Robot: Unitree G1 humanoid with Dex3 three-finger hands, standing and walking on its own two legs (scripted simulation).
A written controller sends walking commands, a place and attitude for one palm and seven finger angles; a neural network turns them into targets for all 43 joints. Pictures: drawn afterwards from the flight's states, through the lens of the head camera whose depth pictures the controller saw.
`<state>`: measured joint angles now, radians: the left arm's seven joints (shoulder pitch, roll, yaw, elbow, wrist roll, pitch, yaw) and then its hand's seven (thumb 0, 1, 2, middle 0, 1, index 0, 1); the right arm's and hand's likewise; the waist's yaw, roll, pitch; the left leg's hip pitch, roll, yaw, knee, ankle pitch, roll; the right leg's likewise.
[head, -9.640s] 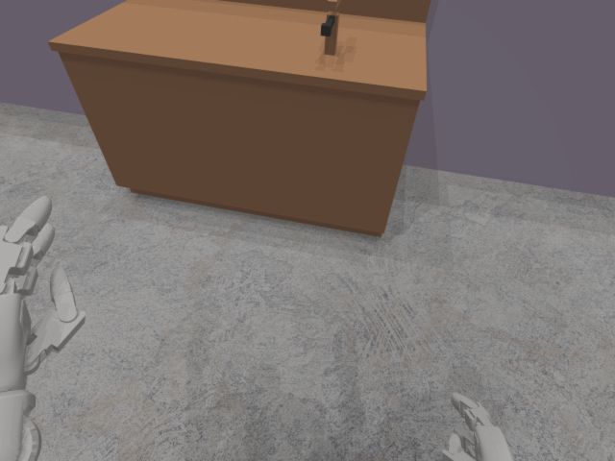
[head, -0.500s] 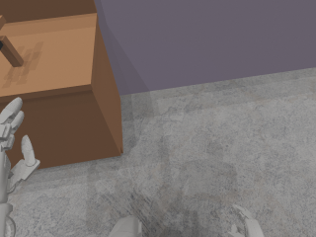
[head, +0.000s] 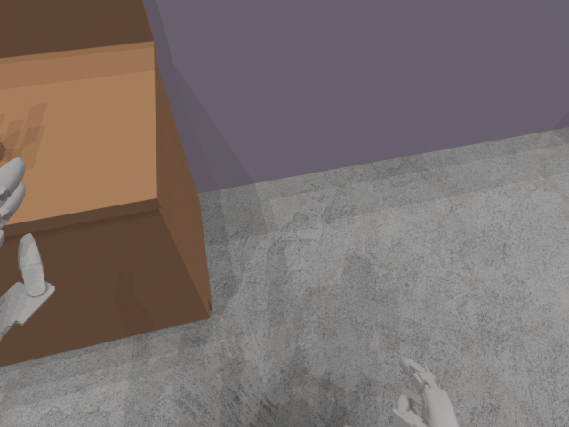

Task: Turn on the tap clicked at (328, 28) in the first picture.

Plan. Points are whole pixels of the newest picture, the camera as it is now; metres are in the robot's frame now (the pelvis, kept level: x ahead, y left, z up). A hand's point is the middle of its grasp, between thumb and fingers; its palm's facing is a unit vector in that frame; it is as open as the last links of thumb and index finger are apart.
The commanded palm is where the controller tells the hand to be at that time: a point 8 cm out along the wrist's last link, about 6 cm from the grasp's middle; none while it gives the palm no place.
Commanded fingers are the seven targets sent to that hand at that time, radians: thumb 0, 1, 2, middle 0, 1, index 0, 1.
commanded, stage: come to a stop and stand still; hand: left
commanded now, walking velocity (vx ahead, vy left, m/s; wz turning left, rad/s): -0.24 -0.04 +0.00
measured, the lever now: out of the picture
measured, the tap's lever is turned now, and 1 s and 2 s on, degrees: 0 0 0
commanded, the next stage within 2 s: look again from close up in 1.42 s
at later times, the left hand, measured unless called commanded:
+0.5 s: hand (9, 266) +0.24 +0.28 +0.18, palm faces +0.39 -0.83 -0.40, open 7.4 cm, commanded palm +0.18 +0.31 +0.18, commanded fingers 0.00 0.90 0.90 -0.20 -0.30 -0.20 -0.30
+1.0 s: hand (20, 335) +0.18 +0.25 +0.16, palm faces +0.40 -0.83 -0.40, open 7.4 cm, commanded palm +0.13 +0.28 +0.18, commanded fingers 0.00 0.90 0.90 -0.20 -0.30 -0.20 -0.30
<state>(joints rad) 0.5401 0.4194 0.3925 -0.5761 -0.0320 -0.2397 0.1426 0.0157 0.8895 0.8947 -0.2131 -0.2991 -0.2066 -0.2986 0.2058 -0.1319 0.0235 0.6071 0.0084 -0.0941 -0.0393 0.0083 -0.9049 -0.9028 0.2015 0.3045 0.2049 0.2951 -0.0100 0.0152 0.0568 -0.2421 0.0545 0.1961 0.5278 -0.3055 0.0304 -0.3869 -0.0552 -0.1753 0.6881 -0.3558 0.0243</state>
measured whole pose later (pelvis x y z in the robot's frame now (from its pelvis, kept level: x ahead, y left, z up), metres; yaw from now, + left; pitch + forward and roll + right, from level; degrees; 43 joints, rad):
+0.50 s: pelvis +0.02 +0.03 +0.01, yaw -1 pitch +0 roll -2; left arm 0.47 0.39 0.39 -0.57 -0.04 -0.19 0.15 0.02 0.89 0.89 -0.21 -0.30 -0.21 -0.30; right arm 0.18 -0.15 0.02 0.56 -0.01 -0.07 -0.03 0.01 -0.91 -0.90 0.20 0.30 0.20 0.29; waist 0.01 -0.02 0.06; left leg -0.29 0.08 0.08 0.50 -0.20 0.00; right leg -0.33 0.01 -0.08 0.79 -0.46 0.03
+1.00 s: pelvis -0.04 +0.01 +0.00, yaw -1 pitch -2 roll +0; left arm 0.48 0.36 0.34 -0.47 -0.03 -0.17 0.15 0.02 0.89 0.89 -0.21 -0.30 -0.21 -0.30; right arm 0.25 -0.22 0.01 0.61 0.00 -0.04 -0.08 0.01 -0.91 -0.90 0.20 0.30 0.20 0.29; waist 0.00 -0.01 0.03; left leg -0.27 0.04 0.06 0.53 -0.23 0.00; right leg -0.26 0.00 -0.12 0.52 -0.24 -0.03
